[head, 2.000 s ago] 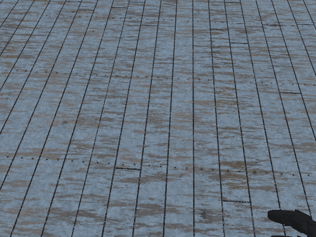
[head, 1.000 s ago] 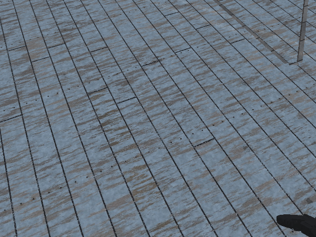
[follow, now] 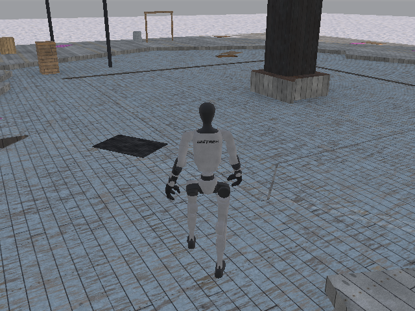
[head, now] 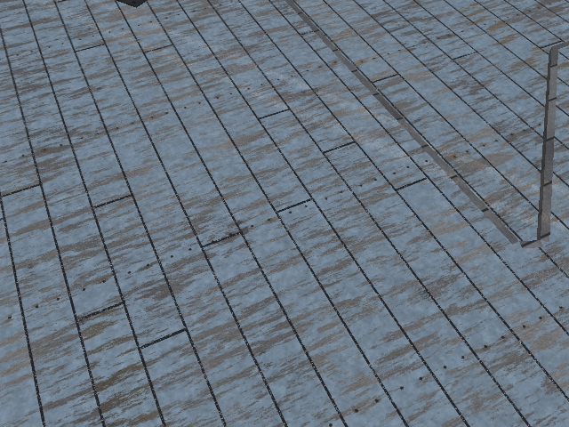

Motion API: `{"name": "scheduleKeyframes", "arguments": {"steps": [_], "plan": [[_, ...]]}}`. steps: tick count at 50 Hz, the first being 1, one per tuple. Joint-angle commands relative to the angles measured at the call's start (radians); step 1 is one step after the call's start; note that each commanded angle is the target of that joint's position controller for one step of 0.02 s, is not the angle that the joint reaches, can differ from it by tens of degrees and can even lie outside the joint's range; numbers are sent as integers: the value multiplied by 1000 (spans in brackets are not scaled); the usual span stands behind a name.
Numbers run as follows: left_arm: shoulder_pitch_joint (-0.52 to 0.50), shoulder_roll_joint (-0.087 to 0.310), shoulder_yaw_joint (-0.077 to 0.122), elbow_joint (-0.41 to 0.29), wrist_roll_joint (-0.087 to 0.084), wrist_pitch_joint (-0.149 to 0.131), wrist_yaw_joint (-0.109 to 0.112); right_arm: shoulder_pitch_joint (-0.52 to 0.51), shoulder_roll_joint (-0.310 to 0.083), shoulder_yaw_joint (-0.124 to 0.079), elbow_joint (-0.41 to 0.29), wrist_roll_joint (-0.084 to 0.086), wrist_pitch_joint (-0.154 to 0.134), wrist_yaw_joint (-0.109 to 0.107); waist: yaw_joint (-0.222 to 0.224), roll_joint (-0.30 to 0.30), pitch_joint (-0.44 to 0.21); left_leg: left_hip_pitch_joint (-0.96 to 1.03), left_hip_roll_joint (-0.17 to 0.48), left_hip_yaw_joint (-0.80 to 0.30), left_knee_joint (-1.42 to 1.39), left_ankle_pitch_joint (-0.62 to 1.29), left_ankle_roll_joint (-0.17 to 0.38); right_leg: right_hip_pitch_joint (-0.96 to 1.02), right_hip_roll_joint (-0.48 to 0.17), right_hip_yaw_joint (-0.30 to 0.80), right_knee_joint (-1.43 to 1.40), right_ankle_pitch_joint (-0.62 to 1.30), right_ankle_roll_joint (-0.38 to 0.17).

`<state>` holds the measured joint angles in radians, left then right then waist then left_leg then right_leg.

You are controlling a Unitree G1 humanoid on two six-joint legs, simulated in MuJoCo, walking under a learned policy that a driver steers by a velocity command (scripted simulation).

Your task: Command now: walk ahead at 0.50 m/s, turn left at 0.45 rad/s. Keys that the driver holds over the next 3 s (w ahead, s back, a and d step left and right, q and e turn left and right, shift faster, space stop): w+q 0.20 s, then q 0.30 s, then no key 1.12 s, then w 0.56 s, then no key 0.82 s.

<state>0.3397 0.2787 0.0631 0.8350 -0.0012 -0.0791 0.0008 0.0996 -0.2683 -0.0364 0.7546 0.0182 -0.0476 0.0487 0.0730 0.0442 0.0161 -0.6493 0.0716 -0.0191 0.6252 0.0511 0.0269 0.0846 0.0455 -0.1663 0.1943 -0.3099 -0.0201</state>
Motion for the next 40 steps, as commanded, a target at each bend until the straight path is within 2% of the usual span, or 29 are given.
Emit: {"name": "scheduleKeyframes", "arguments": {"steps": [1,2,3,4,5,6,7,8,9,10,11,14,16,18,21,23,25,26,27,28,29,30,31,32,34,35,37,39,40], "plan": [[1,181,46,-32,-10,15,14,-117,-76,-18,-124,0,-15,20,-12,-98,56,-28,-28,55,-34,-118,42,41,-321,43,58,689,-113],[-8,197,50,-36,-11,23,20,-87,-93,-27,-127,-1,-13,22,-34,-121,19,37,-62,91,-26,-175,60,56,-319,27,133,877,-99],[-16,209,53,-39,-10,33,28,-7,-120,-44,-116,-1,-9,21,-81,-139,-37,148,-102,120,-23,-217,82,51,-310,9,259,1034,-84],[-29,207,50,-46,-11,41,35,143,-167,-73,-81,2,-7,13,-164,-123,-117,364,-142,124,-78,-174,117,-23,-276,-21,459,1054,-54],[-15,183,36,-68,4,35,42,308,-252,-106,-50,3,2,-6,-230,-24,-222,684,-25,-83,-95,-144,182,-266,-234,-24,760,772,-14],[95,28,-15,-113,33,2,17,298,-340,-118,-55,12,-3,-12,-112,222,-322,1037,230,-652,-172,-289,385,-734,-12,66,1107,-211,53],[-11,114,-1,-115,-4,-39,-1,338,-251,-94,-70,7,-8,-14,-194,110,-407,1092,257,-798,-292,-387,392,-851,-14,268,1203,-271,36],[-110,155,10,-149,-39,-60,-10,300,-208,-83,-67,-1,-14,-18,-206,70,-259,993,223,-640,-312,-322,338,-921,-64,272,1181,-181,14],[-137,141,4,-157,-29,-72,-6,238,-189,-77,-78,0,-17,-21,-164,-19,-174,844,181,-529,-316,-234,304,-890,-107,265,1093,-99,5],[-149,144,10,-152,-3,-71,1,174,-159,-68,-93,-2,-16,-23,-124,-48,-106,700,146,-444,-332,-122,284,-830,-133,256,1004,-60,15],[-137,153,18,-154,8,-60,4,129,-144,-60,-116,-18,-16,-27,-86,-24,-74,592,126,-392,-348,44,281,-756,-146,258,974,-40,27],[-102,116,14,-157,20,-22,12,101,-170,-70,-125,-20,-13,-41,-40,-23,-51,424,88,-267,-346,402,278,-663,-128,220,845,-22,80],[-148,84,3,-171,24,-11,17,110,-199,-80,-115,-12,-3,-56,-50,-4,-54,359,32,-192,-324,457,241,-617,-87,195,694,93,100],[-204,70,-5,-179,21,-9,13,132,-199,-83,-105,1,18,-70,-77,29,-88,337,-17,-161,-291,395,189,-542,-42,187,545,259,104],[-288,85,-1,-204,6,-5,0,175,-192,-82,-90,5,45,-82,-112,54,-106,380,-12,-234,-244,224,149,-503,-2,213,399,347,100],[-287,116,12,-207,7,-7,-4,171,-181,-81,-94,2,54,-87,-100,65,-107,438,7,-318,-186,143,135,-495,-2,253,336,308,85],[-233,135,24,-195,14,-17,-5,125,-165,-77,-115,1,57,-91,-57,80,-105,466,-3,-372,-93,84,108,-440,-19,260,253,326,52],[-188,152,29,-187,26,-24,0,119,-133,-67,-125,-4,54,-89,-37,54,-139,455,-49,-343,6,25,73,-338,-74,269,196,470,18],[-139,199,34,-194,44,-24,10,152,-76,-48,-143,-24,48,-88,-42,-90,-240,352,-130,-247,237,-277,25,-129,-263,429,232,802,-53],[-124,217,37,-179,60,-5,9,344,-60,-38,-133,-8,46,-83,-127,-349,-336,132,-240,-180,459,-800,-30,80,-484,754,232,932,-268],[-153,159,29,-193,24,7,6,385,-159,-56,-91,-7,54,-81,-120,-259,-331,89,-158,-194,575,-752,-64,24,-488,832,201,656,-289],[-188,105,12,-210,17,16,7,278,-207,-71,-89,-2,72,-86,-82,-171,-233,67,-133,-167,628,-681,-88,-57,-409,693,194,510,-245],[-217,90,2,-209,24,28,4,223,-198,-73,-91,-4,91,-95,-80,-118,-187,73,-118,-141,623,-630,-98,-141,-351,607,172,389,-208],[-248,88,-2,-208,21,38,3,191,-190,-73,-102,-11,105,-100,-82,-122,-131,87,-104,-136,598,-591,-105,-228,-320,561,143,311,-199],[-279,96,-3,-194,29,48,4,195,-127,-57,-102,-9,110,-94,-106,-171,-83,196,-93,-84,462,-537,-108,-355,-238,436,97,266,-176],[-284,91,-3,-188,29,50,4,203,-100,-47,-98,-11,105,-92,-109,-187,-90,238,-89,-58,375,-533,-109,-362,-219,397,97,287,-176],[-272,99,1,-174,21,54,4,182,-75,-35,-95,-19,95,-87,-90,-205,-116,308,-72,-34,221,-517,-104,-340,-221,375,108,327,-191],[-246,117,6,-159,13,59,4,162,-88,-35,-92,-18,90,-82,-69,-208,-136,354,-67,-26,103,-448,-92,-308,-244,395,118,300,-207],[-246,121,5,-154,9,63,4,166,-94,-37,-85,-17,90,-78,-75,-202,-136,386,-68,-20,33,-396,-83,-313,-246,399,125,252,-204]]}}
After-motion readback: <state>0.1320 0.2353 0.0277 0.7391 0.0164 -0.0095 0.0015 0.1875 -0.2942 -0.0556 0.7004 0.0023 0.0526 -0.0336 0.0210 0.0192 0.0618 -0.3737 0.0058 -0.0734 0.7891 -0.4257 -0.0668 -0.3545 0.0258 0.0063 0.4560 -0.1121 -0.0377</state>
